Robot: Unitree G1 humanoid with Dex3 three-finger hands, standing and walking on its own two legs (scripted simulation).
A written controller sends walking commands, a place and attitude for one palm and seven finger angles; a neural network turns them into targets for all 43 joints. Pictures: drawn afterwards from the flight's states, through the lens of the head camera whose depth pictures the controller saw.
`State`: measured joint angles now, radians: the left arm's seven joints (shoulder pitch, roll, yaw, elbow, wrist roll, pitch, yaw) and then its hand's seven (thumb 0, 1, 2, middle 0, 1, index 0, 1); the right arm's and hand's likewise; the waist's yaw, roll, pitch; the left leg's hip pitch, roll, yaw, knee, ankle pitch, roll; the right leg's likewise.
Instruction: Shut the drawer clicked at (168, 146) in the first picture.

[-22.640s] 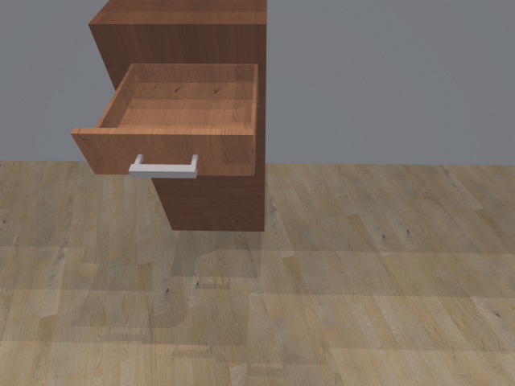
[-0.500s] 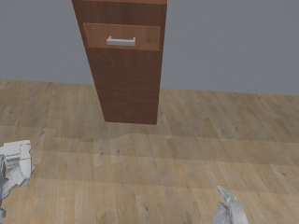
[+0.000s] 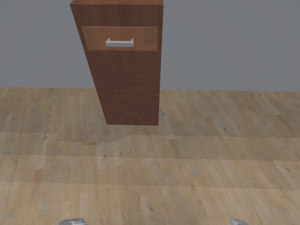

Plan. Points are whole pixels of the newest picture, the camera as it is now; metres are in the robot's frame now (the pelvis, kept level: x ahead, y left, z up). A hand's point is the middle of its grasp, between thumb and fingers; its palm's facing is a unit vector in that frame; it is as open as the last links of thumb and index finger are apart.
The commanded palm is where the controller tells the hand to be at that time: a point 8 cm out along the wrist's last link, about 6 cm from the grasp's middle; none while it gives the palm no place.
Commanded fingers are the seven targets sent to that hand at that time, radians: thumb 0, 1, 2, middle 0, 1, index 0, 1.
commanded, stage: let the arm hang, fingers relaxed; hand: left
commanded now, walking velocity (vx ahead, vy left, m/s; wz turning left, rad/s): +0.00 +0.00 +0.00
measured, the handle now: (120, 42) +0.96 +0.18 +0.00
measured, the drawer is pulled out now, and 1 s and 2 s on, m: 0.00 0.00 0.00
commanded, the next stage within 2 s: look to check the result in 0.86 s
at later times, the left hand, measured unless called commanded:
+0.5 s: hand out of the picture -0.01 +0.19 -0.16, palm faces +0.00 -0.96 -0.27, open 6.8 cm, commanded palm none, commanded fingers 0.00 0.90 0.90 -0.20 -0.30 -0.20 -0.30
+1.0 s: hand out of the picture +0.02 +0.16 -0.16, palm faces +0.00 -0.97 -0.23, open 7.3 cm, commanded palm none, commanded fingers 0.00 0.90 0.90 -0.20 -0.30 -0.20 -0.30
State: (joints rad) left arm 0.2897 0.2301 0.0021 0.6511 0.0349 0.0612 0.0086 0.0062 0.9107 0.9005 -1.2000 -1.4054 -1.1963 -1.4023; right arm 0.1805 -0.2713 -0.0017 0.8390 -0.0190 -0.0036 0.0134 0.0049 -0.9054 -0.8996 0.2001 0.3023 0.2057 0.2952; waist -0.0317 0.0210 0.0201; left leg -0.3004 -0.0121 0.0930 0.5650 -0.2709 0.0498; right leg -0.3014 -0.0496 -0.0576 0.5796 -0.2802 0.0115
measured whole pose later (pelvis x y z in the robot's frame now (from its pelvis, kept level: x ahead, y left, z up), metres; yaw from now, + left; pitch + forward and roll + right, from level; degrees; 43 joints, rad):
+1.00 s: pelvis +0.01 -0.03 +0.01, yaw +0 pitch -1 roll +0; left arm 0.24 0.16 0.01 1.14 0.01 0.00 0.03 0.00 0.91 0.90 -0.20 -0.30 -0.20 -0.30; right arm 0.28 -0.16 -0.01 1.15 -0.01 0.01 -0.03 0.00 -0.91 -0.90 0.20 0.30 0.20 0.29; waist -0.02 0.02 0.05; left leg -0.17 0.02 0.08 0.39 -0.20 0.01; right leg -0.17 -0.01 -0.07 0.40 -0.21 -0.03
